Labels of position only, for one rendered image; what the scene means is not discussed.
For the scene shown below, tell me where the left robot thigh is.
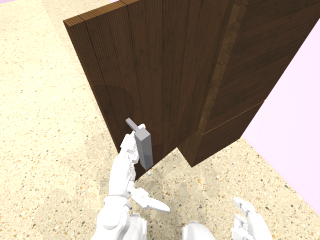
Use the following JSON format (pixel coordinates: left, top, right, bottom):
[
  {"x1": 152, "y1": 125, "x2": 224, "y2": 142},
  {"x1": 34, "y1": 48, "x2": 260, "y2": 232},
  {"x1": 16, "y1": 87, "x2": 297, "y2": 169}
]
[{"x1": 123, "y1": 216, "x2": 147, "y2": 240}]

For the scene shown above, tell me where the handle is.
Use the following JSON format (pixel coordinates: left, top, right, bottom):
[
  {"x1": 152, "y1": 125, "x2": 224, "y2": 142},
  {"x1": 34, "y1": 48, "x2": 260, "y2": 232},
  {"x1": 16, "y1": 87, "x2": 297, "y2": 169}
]
[{"x1": 125, "y1": 118, "x2": 153, "y2": 171}]

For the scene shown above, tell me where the left robot hand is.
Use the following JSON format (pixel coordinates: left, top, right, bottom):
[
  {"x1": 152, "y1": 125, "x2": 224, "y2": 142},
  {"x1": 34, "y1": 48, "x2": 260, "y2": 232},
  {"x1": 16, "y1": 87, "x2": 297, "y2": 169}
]
[{"x1": 108, "y1": 124, "x2": 170, "y2": 213}]

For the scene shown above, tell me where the cupboard door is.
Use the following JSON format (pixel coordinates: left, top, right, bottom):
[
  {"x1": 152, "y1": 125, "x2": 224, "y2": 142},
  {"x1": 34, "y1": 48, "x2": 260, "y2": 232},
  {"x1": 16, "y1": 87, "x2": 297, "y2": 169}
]
[{"x1": 63, "y1": 0, "x2": 235, "y2": 182}]

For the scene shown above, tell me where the right robot shin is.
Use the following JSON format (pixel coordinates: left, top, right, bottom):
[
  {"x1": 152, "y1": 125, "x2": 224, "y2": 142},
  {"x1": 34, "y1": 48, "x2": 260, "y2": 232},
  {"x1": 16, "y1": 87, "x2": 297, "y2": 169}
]
[{"x1": 189, "y1": 220, "x2": 199, "y2": 224}]

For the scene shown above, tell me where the right robot hand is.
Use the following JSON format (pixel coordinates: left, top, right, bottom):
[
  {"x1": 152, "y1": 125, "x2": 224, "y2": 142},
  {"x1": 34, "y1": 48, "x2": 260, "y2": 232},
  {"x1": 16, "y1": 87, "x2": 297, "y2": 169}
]
[{"x1": 231, "y1": 196, "x2": 272, "y2": 240}]

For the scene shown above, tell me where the left robot forearm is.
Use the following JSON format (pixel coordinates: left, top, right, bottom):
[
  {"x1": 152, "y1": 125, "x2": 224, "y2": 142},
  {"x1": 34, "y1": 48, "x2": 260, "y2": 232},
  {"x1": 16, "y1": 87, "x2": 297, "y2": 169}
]
[{"x1": 90, "y1": 195, "x2": 131, "y2": 240}]

